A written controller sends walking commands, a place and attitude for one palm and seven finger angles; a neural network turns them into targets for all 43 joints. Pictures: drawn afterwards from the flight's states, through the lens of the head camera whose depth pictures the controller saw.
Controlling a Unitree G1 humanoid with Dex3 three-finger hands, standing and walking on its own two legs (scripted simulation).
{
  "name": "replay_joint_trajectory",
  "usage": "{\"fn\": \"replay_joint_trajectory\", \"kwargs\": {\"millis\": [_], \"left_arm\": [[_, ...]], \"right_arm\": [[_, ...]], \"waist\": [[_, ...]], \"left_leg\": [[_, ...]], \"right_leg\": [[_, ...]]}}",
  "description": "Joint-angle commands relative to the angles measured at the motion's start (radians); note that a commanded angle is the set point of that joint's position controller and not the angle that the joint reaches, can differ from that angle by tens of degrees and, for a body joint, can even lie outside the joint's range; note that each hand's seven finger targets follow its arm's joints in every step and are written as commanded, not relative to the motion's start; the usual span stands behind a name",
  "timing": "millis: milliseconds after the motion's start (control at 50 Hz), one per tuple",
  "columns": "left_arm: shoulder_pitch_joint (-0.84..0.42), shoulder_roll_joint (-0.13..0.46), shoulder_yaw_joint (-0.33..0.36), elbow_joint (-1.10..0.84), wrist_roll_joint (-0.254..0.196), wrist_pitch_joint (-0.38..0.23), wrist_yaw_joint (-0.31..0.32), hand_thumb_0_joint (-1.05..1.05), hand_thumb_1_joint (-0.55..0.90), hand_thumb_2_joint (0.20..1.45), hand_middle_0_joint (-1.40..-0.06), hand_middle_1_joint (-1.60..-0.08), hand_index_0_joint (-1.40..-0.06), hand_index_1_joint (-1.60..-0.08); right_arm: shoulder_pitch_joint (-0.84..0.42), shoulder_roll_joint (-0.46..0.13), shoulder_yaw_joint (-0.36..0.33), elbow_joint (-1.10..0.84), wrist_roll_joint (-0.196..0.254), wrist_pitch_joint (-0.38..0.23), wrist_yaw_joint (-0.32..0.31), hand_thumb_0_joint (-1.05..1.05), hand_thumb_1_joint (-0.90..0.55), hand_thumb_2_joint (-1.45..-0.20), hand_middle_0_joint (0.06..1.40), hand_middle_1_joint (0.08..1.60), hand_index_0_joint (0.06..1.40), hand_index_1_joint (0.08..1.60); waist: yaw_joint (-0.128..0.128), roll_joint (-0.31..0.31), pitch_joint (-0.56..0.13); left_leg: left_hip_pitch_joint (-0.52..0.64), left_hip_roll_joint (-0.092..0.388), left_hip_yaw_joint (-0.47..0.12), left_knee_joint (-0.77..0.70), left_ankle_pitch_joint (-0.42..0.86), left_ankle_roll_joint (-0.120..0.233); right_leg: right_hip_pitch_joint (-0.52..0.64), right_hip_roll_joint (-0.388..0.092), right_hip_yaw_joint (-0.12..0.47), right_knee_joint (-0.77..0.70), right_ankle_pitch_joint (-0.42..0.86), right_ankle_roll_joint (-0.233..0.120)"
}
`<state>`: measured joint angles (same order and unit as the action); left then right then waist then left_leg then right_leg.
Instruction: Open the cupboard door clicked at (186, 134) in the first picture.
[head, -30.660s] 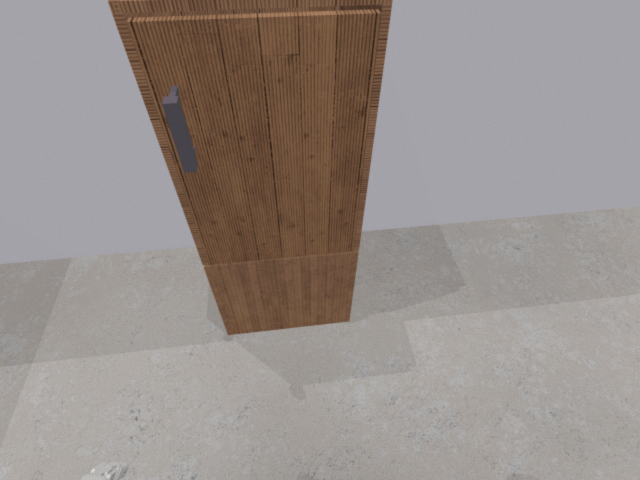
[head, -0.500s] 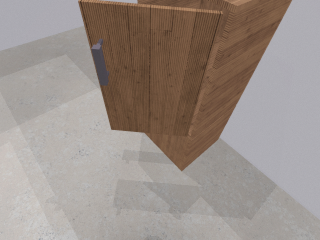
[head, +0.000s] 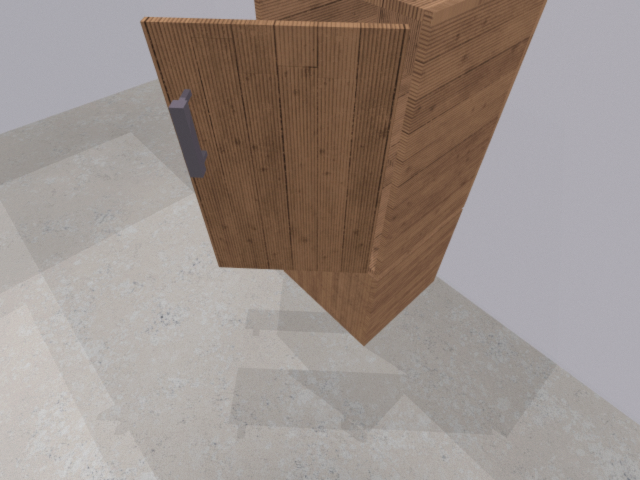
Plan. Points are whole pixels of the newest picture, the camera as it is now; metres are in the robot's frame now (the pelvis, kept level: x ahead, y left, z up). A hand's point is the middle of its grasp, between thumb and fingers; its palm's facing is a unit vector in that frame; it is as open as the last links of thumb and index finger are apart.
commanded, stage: look again from close up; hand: left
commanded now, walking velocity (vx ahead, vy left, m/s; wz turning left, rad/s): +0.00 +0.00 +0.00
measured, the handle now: (192, 134) +0.62 +0.26 +0.09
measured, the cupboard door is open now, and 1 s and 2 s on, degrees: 44 44 44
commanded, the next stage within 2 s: shuffle to correct the standing spot in 0.58 s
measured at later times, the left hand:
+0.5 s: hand out of the picture +0.03 +0.18 -0.17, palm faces -0.01 -0.98 -0.20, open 7.4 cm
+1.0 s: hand out of the picture +0.03 +0.20 -0.19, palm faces +0.05 -0.98 -0.18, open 7.4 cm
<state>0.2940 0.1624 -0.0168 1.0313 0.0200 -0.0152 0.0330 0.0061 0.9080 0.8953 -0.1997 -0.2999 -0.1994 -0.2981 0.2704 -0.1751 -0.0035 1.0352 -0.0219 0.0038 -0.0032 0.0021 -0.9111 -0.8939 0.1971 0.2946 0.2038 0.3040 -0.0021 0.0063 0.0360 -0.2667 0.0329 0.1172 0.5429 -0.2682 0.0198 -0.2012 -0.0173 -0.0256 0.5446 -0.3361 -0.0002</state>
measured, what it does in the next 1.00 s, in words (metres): shifts its weight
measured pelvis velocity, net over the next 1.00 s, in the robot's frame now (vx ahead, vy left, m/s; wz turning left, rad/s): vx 0.05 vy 0.02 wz -0.01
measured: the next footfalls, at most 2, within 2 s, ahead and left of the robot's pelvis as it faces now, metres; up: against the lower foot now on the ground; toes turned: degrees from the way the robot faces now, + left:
right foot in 1.28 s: +0.13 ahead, -0.08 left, +0.00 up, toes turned -6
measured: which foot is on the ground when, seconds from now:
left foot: down 0.00-1.00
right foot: down 0.00-1.00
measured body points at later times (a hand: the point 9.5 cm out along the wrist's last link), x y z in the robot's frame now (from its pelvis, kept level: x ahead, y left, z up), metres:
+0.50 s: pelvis +0.01 +0.00 +0.00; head +0.03 +0.01 +0.45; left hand +0.03 +0.23 -0.16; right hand +0.04 -0.23 -0.15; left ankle +0.01 +0.11 -0.73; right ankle -0.03 -0.12 -0.73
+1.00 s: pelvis +0.05 +0.02 -0.01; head +0.07 +0.03 +0.44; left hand +0.02 +0.25 -0.17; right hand +0.06 -0.22 -0.16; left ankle +0.01 +0.11 -0.73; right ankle -0.03 -0.12 -0.73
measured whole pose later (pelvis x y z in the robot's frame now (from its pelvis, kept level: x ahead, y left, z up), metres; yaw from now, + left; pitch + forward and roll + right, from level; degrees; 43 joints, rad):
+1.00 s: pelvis +0.05 +0.02 -0.01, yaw +0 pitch +0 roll +0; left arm 0.35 0.18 0.03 1.08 0.03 -0.01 0.02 0.00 0.90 0.90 -0.20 -0.30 -0.20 -0.30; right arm 0.29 -0.18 0.00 1.09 -0.02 -0.01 0.00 0.00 -0.90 -0.89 0.20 0.29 0.20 0.30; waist 0.03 -0.04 0.02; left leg -0.21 0.01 0.13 0.60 -0.38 0.04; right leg -0.15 -0.05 -0.01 0.59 -0.43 0.01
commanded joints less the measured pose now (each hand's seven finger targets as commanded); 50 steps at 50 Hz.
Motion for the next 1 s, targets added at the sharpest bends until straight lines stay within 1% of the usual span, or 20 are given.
{"fn": "replay_joint_trajectory", "kwargs": {"millis": [0,140,240,360,420,500,620,660,680,720,740,780,820,840,880,900,920,940,960,980], "left_arm": [[0.039,0.123,0.024,-0.044,-0.007,-0.010,0.008,0.000,0.900,0.900,-0.200,-0.300,-0.200,-0.300],[0.033,0.130,0.027,-0.026,-0.005,-0.008,0.006,0.000,0.900,0.900,-0.200,-0.300,-0.200,-0.300],[0.028,0.137,0.030,-0.015,-0.004,-0.010,0.005,0.000,0.900,0.900,-0.200,-0.300,-0.200,-0.300],[0.022,0.141,0.032,-0.004,-0.004,-0.010,0.003,0.000,0.900,0.900,-0.200,-0.300,-0.200,-0.300],[0.021,0.145,0.034,0.001,-0.002,-0.012,0.003,0.000,0.900,0.900,-0.200,-0.300,-0.200,-0.300],[0.017,0.147,0.034,0.008,-0.004,-0.010,0.001,0.000,0.900,0.900,-0.200,-0.300,-0.200,-0.300],[0.010,0.151,0.034,0.017,-0.001,-0.010,-0.001,0.000,0.900,0.900,-0.200,-0.300,-0.200,-0.300],[0.009,0.152,0.034,0.019,-0.002,-0.010,-0.001,0.000,0.900,0.900,-0.200,-0.300,-0.200,-0.300],[0.021,0.140,0.033,0.024,-0.001,-0.008,-0.001,0.000,0.900,0.900,-0.200,-0.300,-0.200,-0.300],[0.038,0.134,0.036,0.023,0.004,-0.003,-0.004,0.000,0.900,0.900,-0.200,-0.300,-0.200,-0.300],[0.043,0.139,0.037,0.024,0.005,0.000,-0.006,0.000,0.900,0.900,-0.200,-0.300,-0.200,-0.300],[0.049,0.152,0.046,0.015,0.007,0.003,-0.010,0.000,0.900,0.900,-0.200,-0.300,-0.200,-0.300],[0.075,0.170,0.057,0.012,0.008,-0.001,-0.010,0.000,0.900,0.900,-0.200,-0.300,-0.200,-0.300],[0.093,0.178,0.063,0.017,0.006,-0.003,-0.008,0.000,0.900,0.900,-0.200,-0.300,-0.200,-0.300],[0.124,0.191,0.076,0.021,0.005,-0.009,-0.005,0.000,0.900,0.900,-0.200,-0.300,-0.200,-0.300],[0.129,0.188,0.079,0.019,0.006,-0.010,-0.002,0.000,0.900,0.900,-0.200,-0.300,-0.200,-0.300],[0.119,0.181,0.083,0.014,0.009,-0.008,-0.001,0.000,0.900,0.900,-0.200,-0.300,-0.200,-0.300],[0.094,0.167,0.081,0.005,0.008,-0.005,-0.003,0.000,0.900,0.900,-0.200,-0.300,-0.200,-0.300],[0.057,0.129,0.072,-0.012,0.006,-0.003,-0.004,0.000,0.900,0.900,-0.200,-0.300,-0.200,-0.300],[-0.002,0.084,0.056,-0.038,0.003,-0.004,0.000,0.000,0.900,0.900,-0.200,-0.300,-0.200,-0.300]], "right_arm": [[0.011,-0.101,-0.012,-0.042,0.005,-0.029,-0.011,0.000,-0.900,-0.900,0.200,0.300,0.200,0.300],[0.010,-0.107,-0.011,-0.007,0.006,-0.036,-0.016,0.000,-0.900,-0.900,0.200,0.300,0.200,0.300],[0.004,-0.111,-0.015,0.006,0.008,-0.039,-0.018,0.000,-0.900,-0.900,0.200,0.300,0.200,0.300],[-0.014,-0.116,-0.017,0.015,0.008,-0.039,-0.019,0.000,-0.900,-0.900,0.200,0.300,0.200,0.300],[-0.017,-0.120,-0.019,0.019,0.010,-0.041,-0.020,0.000,-0.900,-0.900,0.200,0.300,0.200,0.300],[-0.030,-0.129,-0.019,0.022,0.009,-0.041,-0.021,0.000,-0.900,-0.900,0.200,0.300,0.200,0.300],[-0.043,-0.133,-0.020,0.028,0.010,-0.040,-0.022,0.000,-0.900,-0.900,0.200,0.300,0.200,0.300],[-0.044,-0.138,-0.019,0.030,0.009,-0.041,-0.022,0.000,-0.900,-0.900,0.200,0.300,0.200,0.300],[-0.033,-0.127,-0.017,0.034,0.008,-0.040,-0.019,0.000,-0.900,-0.900,0.200,0.300,0.200,0.300],[-0.021,-0.116,-0.016,0.032,0.006,-0.032,-0.014,0.000,-0.900,-0.900,0.200,0.300,0.200,0.300],[-0.027,-0.120,-0.017,0.028,0.004,-0.028,-0.010,0.000,-0.900,-0.900,0.200,0.300,0.200,0.300],[-0.026,-0.114,-0.018,0.014,0.001,-0.022,-0.005,0.000,-0.900,-0.900,0.200,0.300,0.200,0.300],[-0.016,-0.102,-0.018,-0.001,0.001,-0.023,-0.003,0.000,-0.900,-0.900,0.200,0.300,0.200,0.300],[-0.020,-0.098,-0.017,-0.008,0.000,-0.026,-0.003,0.000,-0.900,-0.900,0.200,0.300,0.200,0.300],[-0.020,-0.088,-0.014,-0.018,-0.001,-0.035,-0.005,0.000,-0.900,-0.900,0.200,0.300,0.200,0.300],[-0.011,-0.086,-0.015,-0.020,0.001,-0.038,-0.006,0.000,-0.900,-0.900,0.200,0.300,0.200,0.300],[0.014,-0.084,-0.016,-0.014,0.003,-0.041,-0.007,0.000,-0.900,-0.900,0.200,0.300,0.200,0.300],[0.075,-0.097,-0.014,0.006,0.004,-0.048,-0.010,0.000,-0.900,-0.900,0.200,0.300,0.200,0.300],[0.168,-0.136,-0.024,0.037,-0.003,-0.053,-0.017,0.000,-0.900,-0.900,0.200,0.300,0.200,0.300],[0.261,-0.165,-0.029,0.063,-0.004,-0.052,-0.029,0.000,-0.900,-0.900,0.200,0.300,0.200,0.300]], "waist": [[0.002,-0.019,0.015],[0.008,0.000,0.009],[0.006,-0.011,-0.014],[0.007,-0.016,-0.003],[0.007,-0.020,-0.017],[0.007,0.005,-0.017],[0.006,-0.010,-0.004],[0.007,-0.006,-0.013],[0.010,-0.008,-0.031],[0.015,-0.021,-0.005],[0.019,-0.021,0.026],[0.021,-0.044,0.073],[0.027,-0.111,0.069],[0.032,-0.143,0.063],[0.041,-0.173,0.049],[0.037,-0.165,0.050],[0.024,-0.142,0.047],[-0.009,-0.062,0.020],[-0.048,0.097,-0.017],[-0.075,0.265,-0.012]], "left_leg": [[0.024,0.082,-0.111,-0.125,0.052,0.021],[0.040,0.092,-0.107,-0.138,0.105,0.022],[0.070,0.095,-0.098,-0.134,0.138,0.022],[0.083,0.096,-0.096,-0.136,0.151,0.021],[0.099,0.099,-0.094,-0.134,0.179,0.023],[0.108,0.100,-0.096,-0.144,0.183,0.023],[0.111,0.102,-0.097,-0.154,0.177,0.024],[0.116,0.102,-0.098,-0.156,0.191,0.023],[0.121,0.100,-0.090,-0.151,0.153,0.023],[0.086,0.087,-0.082,-0.140,0.023,0.027],[0.055,0.075,-0.077,-0.134,-0.051,0.025],[0.000,0.052,-0.064,-0.099,-0.127,0.021],[-0.051,0.022,-0.032,-0.025,-0.107,0.016],[-0.083,0.006,-0.011,0.029,-0.090,0.008],[-0.126,-0.004,0.005,0.084,-0.070,0.001],[-0.107,-0.002,0.006,0.061,-0.068,0.002],[-0.053,0.000,0.007,0.020,-0.014,0.007],[0.076,0.022,-0.018,-0.046,0.128,0.021],[0.262,0.117,-0.138,-0.083,0.407,0.073],[0.376,0.264,-0.296,-0.157,0.795,0.160]], "right_leg": [[-0.066,-0.064,0.098,-0.119,0.085,-0.041],[-0.045,-0.067,0.090,-0.116,0.151,-0.037],[-0.035,-0.074,0.095,-0.119,0.196,-0.036],[-0.040,-0.077,0.098,-0.127,0.221,-0.035],[-0.029,-0.077,0.097,-0.127,0.250,-0.035],[-0.034,-0.078,0.097,-0.131,0.240,-0.034],[-0.034,-0.077,0.095,-0.142,0.240,-0.031],[-0.030,-0.079,0.097,-0.139,0.248,-0.031],[-0.020,-0.080,0.095,-0.133,0.210,-0.033],[-0.025,-0.080,0.098,-0.132,0.081,-0.044],[-0.044,-0.087,0.116,-0.147,-0.006,-0.051],[-0.065,-0.104,0.161,-0.179,-0.107,-0.072],[-0.010,-0.145,0.211,-0.202,-0.067,-0.097],[0.024,-0.177,0.247,-0.207,0.008,-0.116],[0.097,-0.229,0.271,-0.187,0.225,-0.151],[0.096,-0.234,0.254,-0.162,0.302,-0.155],[0.078,-0.210,0.205,-0.118,0.354,-0.144],[0.015,-0.152,0.122,-0.018,0.396,-0.114],[-0.132,-0.055,0.002,0.180,0.304,-0.065],[-0.327,0.016,-0.077,0.373,-0.152,-0.024]]}}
